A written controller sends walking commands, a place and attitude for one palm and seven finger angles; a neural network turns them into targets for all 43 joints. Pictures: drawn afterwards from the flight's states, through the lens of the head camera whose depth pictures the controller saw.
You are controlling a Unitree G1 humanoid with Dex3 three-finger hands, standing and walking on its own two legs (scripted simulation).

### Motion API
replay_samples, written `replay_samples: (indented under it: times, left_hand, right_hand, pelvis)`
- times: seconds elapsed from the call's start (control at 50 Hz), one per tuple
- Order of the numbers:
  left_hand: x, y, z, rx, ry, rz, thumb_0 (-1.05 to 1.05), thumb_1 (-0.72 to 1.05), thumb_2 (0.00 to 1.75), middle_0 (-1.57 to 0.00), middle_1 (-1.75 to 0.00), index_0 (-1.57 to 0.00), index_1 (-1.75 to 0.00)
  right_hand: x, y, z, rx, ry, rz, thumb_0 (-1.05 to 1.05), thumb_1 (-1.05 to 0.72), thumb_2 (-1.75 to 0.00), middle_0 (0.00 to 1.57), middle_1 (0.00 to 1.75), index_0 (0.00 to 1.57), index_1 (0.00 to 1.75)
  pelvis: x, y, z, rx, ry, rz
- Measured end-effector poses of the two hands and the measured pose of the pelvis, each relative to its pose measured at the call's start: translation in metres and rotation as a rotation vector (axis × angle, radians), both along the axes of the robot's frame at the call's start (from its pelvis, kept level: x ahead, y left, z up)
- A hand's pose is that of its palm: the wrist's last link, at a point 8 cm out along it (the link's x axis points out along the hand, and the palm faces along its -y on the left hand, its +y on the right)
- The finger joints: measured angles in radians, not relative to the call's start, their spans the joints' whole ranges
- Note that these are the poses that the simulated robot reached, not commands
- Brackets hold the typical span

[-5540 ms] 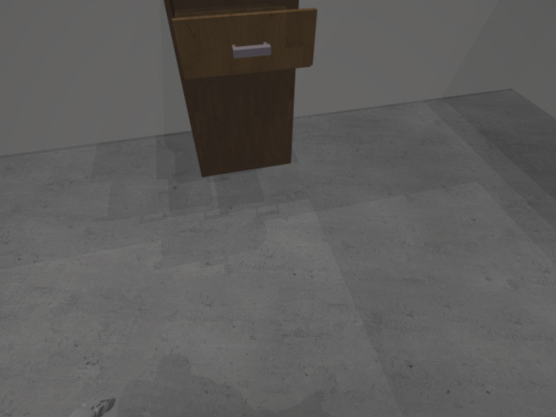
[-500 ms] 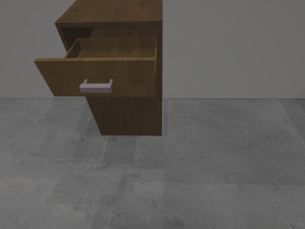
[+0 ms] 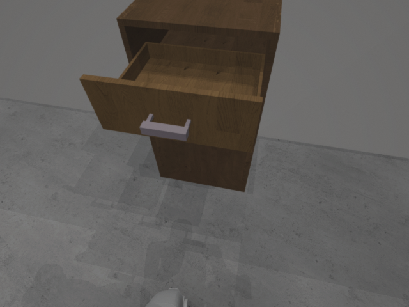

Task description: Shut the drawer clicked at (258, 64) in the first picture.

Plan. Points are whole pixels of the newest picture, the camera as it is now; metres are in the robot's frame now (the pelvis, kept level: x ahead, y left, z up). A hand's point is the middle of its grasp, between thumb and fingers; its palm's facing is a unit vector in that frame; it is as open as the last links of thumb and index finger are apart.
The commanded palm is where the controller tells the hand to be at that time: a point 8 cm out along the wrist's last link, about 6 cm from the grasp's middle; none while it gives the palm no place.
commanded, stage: take the last steps up to it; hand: left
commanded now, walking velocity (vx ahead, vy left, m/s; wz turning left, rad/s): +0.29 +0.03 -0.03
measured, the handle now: (167, 125) +0.52 +0.17 +0.02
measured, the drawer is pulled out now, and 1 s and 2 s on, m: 0.28 0.28 0.28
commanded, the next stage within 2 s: come to a stop and stand still in 0.46 s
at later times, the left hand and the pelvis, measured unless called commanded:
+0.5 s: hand (135, 251) +0.25 +0.21 -0.15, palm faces -0.02 -0.98 -0.20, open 7.4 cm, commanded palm none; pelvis +0.14 +0.03 +0.01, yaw -3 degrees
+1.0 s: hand (137, 253) +0.24 +0.20 -0.14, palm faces +0.01 -0.95 -0.30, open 7.3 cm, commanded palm none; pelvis +0.16 +0.01 +0.01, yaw -3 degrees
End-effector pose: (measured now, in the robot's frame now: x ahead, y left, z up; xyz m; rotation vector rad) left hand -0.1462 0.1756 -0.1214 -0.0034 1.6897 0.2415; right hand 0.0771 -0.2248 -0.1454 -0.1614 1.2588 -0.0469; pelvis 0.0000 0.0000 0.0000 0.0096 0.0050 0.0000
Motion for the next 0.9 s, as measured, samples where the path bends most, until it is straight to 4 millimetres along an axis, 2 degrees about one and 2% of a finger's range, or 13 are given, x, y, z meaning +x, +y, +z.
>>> replay_samples:
  times: [0.06,0.1,0.16,0.2,0.32,0.38,0.46,0.58,0.66,0.7,0.74,0.82,0.9]
  left_hand:
    - [0.018,0.02,-0.015,-0.022,0.041,0.003,0.01,0.9,0.9,-0.21,-0.3,-0.2,-0.3]
    - [0.044,0.038,-0.022,-0.018,0.026,-0.015,0.01,0.9,0.9,-0.21,-0.3,-0.2,-0.3]
    - [0.104,0.066,-0.026,0.012,-0.075,-0.059,0.01,0.9,0.9,-0.21,-0.3,-0.2,-0.3]
    - [0.151,0.083,-0.025,0.033,-0.169,-0.094,0.01,0.91,0.9,-0.2,-0.3,-0.2,-0.3]
    - [0.279,0.108,-0.013,0.085,-0.428,-0.165,0.0,0.91,0.9,-0.2,-0.3,-0.19,-0.3]
    - [0.324,0.107,-0.006,0.09,-0.5,-0.19,0.0,0.91,0.9,-0.2,-0.3,-0.19,-0.3]
    - [0.367,0.095,0.0,0.083,-0.529,-0.233,0.0,0.91,0.9,-0.2,-0.3,-0.19,-0.3]
    - [0.414,0.059,-0.003,0.06,-0.496,-0.313,0.0,0.91,0.9,-0.2,-0.3,-0.19,-0.3]
    - [0.432,0.031,-0.013,0.056,-0.492,-0.333,0.0,0.91,0.9,-0.2,-0.3,-0.2,-0.3]
    - [0.431,0.021,-0.011,0.055,-0.487,-0.318,0.0,0.91,0.9,-0.2,-0.3,-0.2,-0.3]
    - [0.433,0.022,-0.005,0.086,-0.502,-0.286,-0.02,0.93,0.9,-0.21,-0.3,-0.2,-0.3]
    - [0.427,0.031,0.005,0.132,-0.488,-0.273,-0.02,0.94,0.9,-0.21,-0.3,-0.2,-0.3]
    - [0.409,0.046,0.012,0.162,-0.461,-0.265,-0.01,0.93,0.9,-0.21,-0.3,-0.2,-0.3]
  right_hand:
    - [0.05,0.024,-0.003,-0.017,-0.103,0.018,0.01,-0.91,-0.9,0.2,0.3,0.2,0.3]
    - [0.067,0.036,0.002,-0.023,-0.147,0.009,0.0,-0.91,-0.9,0.2,0.3,0.2,0.3]
    - [0.073,0.047,0.012,-0.026,-0.157,-0.026,0.0,-0.9,-0.9,0.2,0.3,0.2,0.3]
    - [0.076,0.044,0.021,-0.05,-0.184,-0.087,-0.02,-0.93,-0.9,0.2,0.3,0.2,0.3]
    - [0.063,0.038,0.026,-0.081,-0.112,-0.12,-0.03,-0.94,-0.9,0.2,0.3,0.2,0.3]
    - [0.047,0.04,0.02,-0.068,-0.033,-0.143,-0.02,-0.93,-0.9,0.2,0.3,0.2,0.3]
    - [0.023,0.045,0.013,-0.037,0.083,-0.178,-0.01,-0.92,-0.9,0.2,0.3,0.2,0.3]
    - [-0.005,0.046,0.004,0.016,0.258,-0.245,0.0,-0.91,-0.9,0.2,0.3,0.2,0.3]
    - [-0.008,0.035,-0.006,0.041,0.35,-0.274,0.0,-0.9,-0.9,0.2,0.3,0.2,0.3]
    - [0.001,0.026,-0.006,0.037,0.359,-0.276,0.0,-0.9,-0.9,0.2,0.3,0.2,0.3]
    - [0.016,0.017,-0.005,0.027,0.345,-0.265,0.0,-0.9,-0.9,0.2,0.3,0.2,0.3]
    - [0.057,-0.003,-0.008,0.008,0.262,-0.229,0.0,-0.9,-0.9,0.2,0.3,0.2,0.3]
    - [0.099,-0.015,-0.009,-0.008,0.141,-0.195,0.0,-0.91,-0.9,0.2,0.3,0.2,0.3]
  pelvis:
    - [0.025,0.019,-0.013,-0.01,-0.002,-0.002]
    - [0.036,0.029,-0.013,-0.01,-0.018,-0.012]
    - [0.053,0.037,-0.005,-0.008,-0.036,-0.03]
    - [0.064,0.041,0.001,-0.003,-0.042,-0.037]
    - [0.095,0.047,0.009,0.01,-0.042,-0.044]
    - [0.109,0.045,0.009,0.016,-0.039,-0.043]
    - [0.129,0.039,0.009,0.021,-0.033,-0.044]
    - [0.16,0.018,0.005,0.025,-0.019,-0.061]
    - [0.181,-0.002,-0.005,0.016,-0.015,-0.068]
    - [0.186,-0.008,-0.003,0.01,-0.019,-0.055]
    - [0.187,-0.012,0.001,0.019,-0.02,-0.047]
    - [0.184,-0.013,0.006,0.032,-0.019,-0.043]
    - [0.173,-0.006,0.008,0.039,-0.018,-0.05]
